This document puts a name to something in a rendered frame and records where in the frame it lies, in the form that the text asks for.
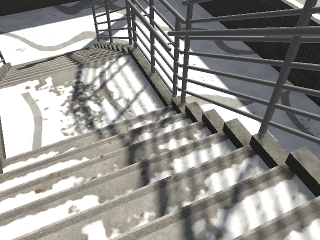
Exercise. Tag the stairs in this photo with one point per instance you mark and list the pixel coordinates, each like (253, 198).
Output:
(155, 176)
(56, 62)

